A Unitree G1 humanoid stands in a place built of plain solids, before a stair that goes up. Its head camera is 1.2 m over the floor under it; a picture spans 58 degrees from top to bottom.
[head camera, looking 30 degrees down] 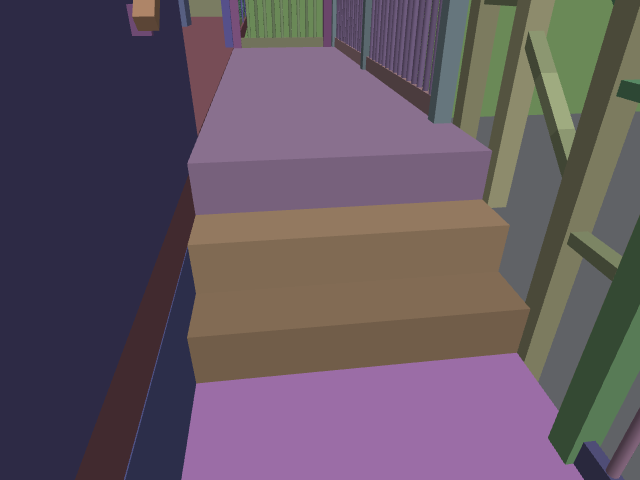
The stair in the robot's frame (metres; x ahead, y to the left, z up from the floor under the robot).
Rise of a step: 0.21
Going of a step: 0.24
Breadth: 1.20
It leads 7 degrees to the left of straight ahead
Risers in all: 3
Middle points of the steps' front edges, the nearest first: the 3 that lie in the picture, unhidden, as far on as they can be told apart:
1.14 -0.16 0.21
1.38 -0.13 0.43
1.61 -0.10 0.64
